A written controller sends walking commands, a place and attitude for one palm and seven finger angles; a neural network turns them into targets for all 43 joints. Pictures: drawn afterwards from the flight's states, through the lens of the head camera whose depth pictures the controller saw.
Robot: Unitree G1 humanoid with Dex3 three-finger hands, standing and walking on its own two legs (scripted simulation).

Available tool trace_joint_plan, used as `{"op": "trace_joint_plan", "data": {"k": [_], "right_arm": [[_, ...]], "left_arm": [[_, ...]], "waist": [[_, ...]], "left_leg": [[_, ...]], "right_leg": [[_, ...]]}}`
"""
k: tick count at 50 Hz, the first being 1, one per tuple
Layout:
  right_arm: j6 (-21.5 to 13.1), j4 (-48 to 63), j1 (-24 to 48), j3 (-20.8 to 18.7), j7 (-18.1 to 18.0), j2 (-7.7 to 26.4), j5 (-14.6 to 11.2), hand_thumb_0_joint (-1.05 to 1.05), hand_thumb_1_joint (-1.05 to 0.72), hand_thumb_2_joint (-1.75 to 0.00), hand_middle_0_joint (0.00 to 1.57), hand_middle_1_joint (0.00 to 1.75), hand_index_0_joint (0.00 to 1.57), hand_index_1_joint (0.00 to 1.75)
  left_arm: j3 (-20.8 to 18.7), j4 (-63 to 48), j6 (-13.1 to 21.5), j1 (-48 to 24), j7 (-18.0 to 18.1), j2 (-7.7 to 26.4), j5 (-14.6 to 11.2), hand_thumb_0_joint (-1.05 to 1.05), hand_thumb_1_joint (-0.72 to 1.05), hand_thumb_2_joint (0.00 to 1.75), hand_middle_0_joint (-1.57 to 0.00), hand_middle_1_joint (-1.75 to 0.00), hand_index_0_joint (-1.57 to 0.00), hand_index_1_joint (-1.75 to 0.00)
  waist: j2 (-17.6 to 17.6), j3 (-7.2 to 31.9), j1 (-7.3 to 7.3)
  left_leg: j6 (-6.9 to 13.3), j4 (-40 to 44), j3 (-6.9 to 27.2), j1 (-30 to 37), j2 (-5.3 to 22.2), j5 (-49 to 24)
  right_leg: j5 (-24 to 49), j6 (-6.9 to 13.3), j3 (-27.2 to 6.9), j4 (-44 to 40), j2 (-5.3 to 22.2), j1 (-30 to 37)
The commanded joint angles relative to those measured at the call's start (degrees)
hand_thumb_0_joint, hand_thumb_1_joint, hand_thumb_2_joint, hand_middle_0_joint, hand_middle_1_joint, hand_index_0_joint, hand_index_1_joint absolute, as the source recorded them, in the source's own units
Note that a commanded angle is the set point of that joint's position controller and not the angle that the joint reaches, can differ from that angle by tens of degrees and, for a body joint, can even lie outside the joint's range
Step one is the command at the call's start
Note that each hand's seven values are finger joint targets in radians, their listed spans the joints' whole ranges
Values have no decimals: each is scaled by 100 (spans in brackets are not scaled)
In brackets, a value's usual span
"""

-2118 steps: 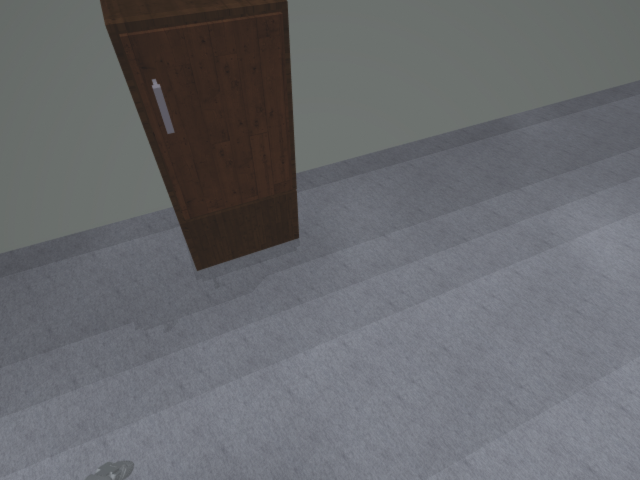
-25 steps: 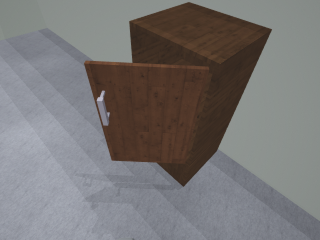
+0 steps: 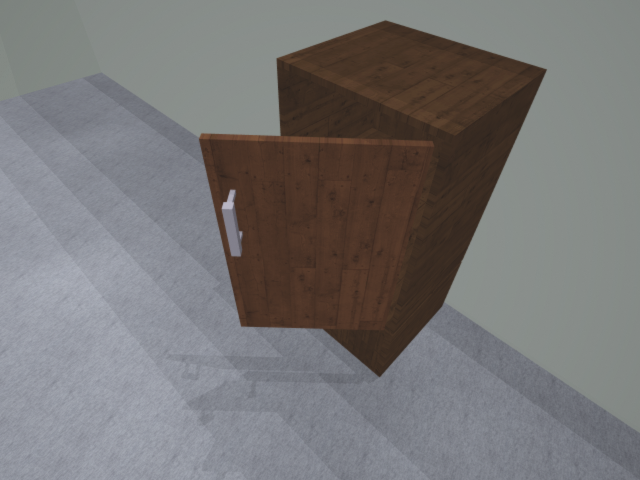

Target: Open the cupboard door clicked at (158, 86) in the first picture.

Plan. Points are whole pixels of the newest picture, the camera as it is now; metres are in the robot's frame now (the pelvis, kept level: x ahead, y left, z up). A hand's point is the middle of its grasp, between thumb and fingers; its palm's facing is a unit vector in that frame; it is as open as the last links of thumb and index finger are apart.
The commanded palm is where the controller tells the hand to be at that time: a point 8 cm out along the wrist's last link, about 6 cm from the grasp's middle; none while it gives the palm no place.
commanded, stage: come to a stop and stand still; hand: left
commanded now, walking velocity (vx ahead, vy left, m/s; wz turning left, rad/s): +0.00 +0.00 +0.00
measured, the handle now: (234, 223) +0.57 +0.20 -0.05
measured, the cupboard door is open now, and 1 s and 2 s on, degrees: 43 43 43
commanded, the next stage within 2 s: none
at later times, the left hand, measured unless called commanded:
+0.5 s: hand out of the picture -0.08 +0.15 -0.18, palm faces +0.05 -0.99 -0.16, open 7.4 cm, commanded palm none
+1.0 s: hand out of the picture -0.09 +0.14 -0.18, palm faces +0.07 -0.99 -0.13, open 7.4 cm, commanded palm none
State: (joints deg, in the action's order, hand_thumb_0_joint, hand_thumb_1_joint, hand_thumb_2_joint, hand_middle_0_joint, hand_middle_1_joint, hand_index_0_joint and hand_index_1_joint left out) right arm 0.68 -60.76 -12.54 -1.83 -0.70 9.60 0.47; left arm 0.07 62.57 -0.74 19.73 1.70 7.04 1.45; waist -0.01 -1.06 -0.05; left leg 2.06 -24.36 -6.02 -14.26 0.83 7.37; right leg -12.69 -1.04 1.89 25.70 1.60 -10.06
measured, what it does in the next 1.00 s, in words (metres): shifts its weight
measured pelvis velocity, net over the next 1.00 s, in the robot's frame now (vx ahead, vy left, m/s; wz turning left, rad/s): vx -0.06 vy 0.00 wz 0.00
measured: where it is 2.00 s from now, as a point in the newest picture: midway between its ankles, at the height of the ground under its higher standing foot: outside the picture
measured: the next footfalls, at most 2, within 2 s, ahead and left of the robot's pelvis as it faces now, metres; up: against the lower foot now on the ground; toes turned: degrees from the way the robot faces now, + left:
right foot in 1.50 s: -0.17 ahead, -0.10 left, +0.00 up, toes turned -4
left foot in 1.62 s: +0.02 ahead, +0.10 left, +0.00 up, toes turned -2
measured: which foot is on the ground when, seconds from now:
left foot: down 0.00-1.00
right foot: down 0.00-1.00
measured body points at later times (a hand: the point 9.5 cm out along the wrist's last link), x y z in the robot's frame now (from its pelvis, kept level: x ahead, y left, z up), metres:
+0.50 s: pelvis -0.03 +0.00 +0.00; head -0.04 +0.00 +0.45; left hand -0.08 +0.20 -0.16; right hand -0.06 -0.21 -0.17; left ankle +0.07 +0.09 -0.74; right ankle +0.02 -0.13 -0.74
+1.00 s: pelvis -0.06 +0.00 +0.00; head -0.06 +0.00 +0.45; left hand -0.09 +0.20 -0.17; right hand -0.06 -0.22 -0.16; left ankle +0.06 +0.09 -0.73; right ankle +0.01 -0.13 -0.73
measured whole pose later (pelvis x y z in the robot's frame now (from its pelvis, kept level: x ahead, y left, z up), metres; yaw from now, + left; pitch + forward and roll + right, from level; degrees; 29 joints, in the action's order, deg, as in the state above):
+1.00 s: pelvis -0.06 +0.00 +0.00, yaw +0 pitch -3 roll -1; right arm 1.7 -63.7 -16.8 -2.4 -1.1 6.2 1.2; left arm -2.0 62.5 -0.7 21.5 1.3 5.8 2.1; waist 0.5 -1.2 -0.3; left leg 1.1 -27.0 -2.2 -20.8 -0.5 12.4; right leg -15.6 0.5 0.3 29.3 0.0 -17.1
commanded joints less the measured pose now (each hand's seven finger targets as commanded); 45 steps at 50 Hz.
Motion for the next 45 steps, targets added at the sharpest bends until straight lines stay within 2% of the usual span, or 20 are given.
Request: {"op": "trace_joint_plan", "data": {"k": [1, 4, 12, 14, 19, 24, 26, 28, 31, 35, 43, 45], "right_arm": [[-21, 34, -348, -81, -20, 498, 36, 0, -90, -90, 20, 30, 20, 30], [-2, -12, -414, -88, -19, 491, 49, 0, -90, -90, 20, 30, 20, 30], [-36, -134, -723, -93, -50, 386, 45, 0, -90, -90, 20, 30, 20, 30], [-44, -162, -751, -94, -55, 341, 40, 0, -90, -90, 20, 30, 20, 30], [-35, -233, -872, -90, -66, 243, 42, 0, -90, -90, 20, 30, 20, 30], [-8, -267, -956, -99, -62, 162, 47, 0, -90, -90, 20, 30, 20, 30], [4, -261, -980, -97, -64, 122, 52, 0, -90, -90, 20, 30, 20, 30], [4, -279, -1015, -93, -71, 70, 54, 0, -90, -90, 20, 30, 20, 30], [-13, -258, -970, -101, -79, 58, 52, 0, -90, -90, 20, 30, 20, 30], [-8, -236, -919, -105, -83, 65, 63, 0, -90, -90, 20, 30, 20, 30], [-20, -148, -727, -142, -104, 193, 75, 0, -90, -90, 20, 30, 20, 30], [-11, -103, -653, -158, -105, 227, 77, 0, -90, -90, 20, 30, 20, 30]], "left_arm": [[-133, -162, 91, 357, 65, 569, 7, 0, 90, 90, -20, -30, -20, -30], [-153, -102, 72, 537, 64, 546, 24, 0, 90, 90, -20, -30, -20, -30], [-164, -23, 103, 736, 62, 400, 6, 0, 90, 90, -20, -30, -20, -30], [-166, -6, 104, 767, 64, 369, 8, 0, 90, 90, -20, -30, -20, -30], [-163, 32, 110, 821, 73, 303, 7, 0, 90, 90, -20, -30, -20, -30], [-183, 33, 108, 875, 76, 320, 7, 0, 90, 90, -20, -30, -20, -30], [-185, 29, 113, 881, 71, 328, -4, 0, 90, 90, -20, -30, -20, -30], [-199, 12, 104, 830, 69, 325, -6, 0, 90, 90, -20, -30, -20, -30], [-207, 8, 114, 827, 57, 315, -7, 0, 90, 90, -20, -30, -20, -30], [-227, -22, 93, 800, 53, 324, 4, 0, 90, 90, -20, -30, -20, -30], [-272, -1, 45, 948, 20, 284, 38, 0, 90, 90, -20, -30, -20, -30], [-288, 16, 39, 1014, 9, 296, 44, 0, 90, 90, -20, -30, -20, -30]], "waist": [[-40, -634, 31], [-231, -617, -24], [-92, -344, -35], [-129, -402, -42], [31, -604, -25], [149, -638, 3], [300, -639, 23], [202, -590, 64], [186, -535, 48], [25, -672, 31], [-241, -576, -102], [-126, -526, -145]], "left_leg": [[-105, 1020, 996, -61, 568, 1833], [-85, 1127, 1050, -293, 551, 2173], [-53, 1127, 1122, -263, 580, 2042], [-54, 1136, 1150, -350, 568, 2082], [-49, 1033, 1114, -361, 533, 1985], [-70, 805, 996, -297, 439, 1928], [-85, 589, 916, -195, 355, 1712], [-94, 501, 886, -58, 353, 1637], [-96, 443, 901, -85, 349, 1631], [-93, 490, 990, -267, 347, 1861], [-55, 849, 1225, -709, 409, 2461], [-62, 823, 1200, -786, 369, 2459]], "right_leg": [[-1200, 155, -557, -859, 372, -885], [-1249, 145, -495, -780, 315, -767], [-942, 184, -432, -588, 266, -583], [-965, 183, -451, -565, 269, -617], [-1138, 196, -542, -638, 283, -855], [-1613, 209, -684, -773, 304, -1140], [-1811, 231, -788, -872, 345, -1318], [-1822, 244, -769, -853, 352, -1439], [-1804, 247, -802, -809, 334, -1440], [-1980, 251, -818, -784, 296, -1524], [-1680, 212, -609, -381, 103, -1086], [-1645, 223, -607, -332, 90, -986]]}}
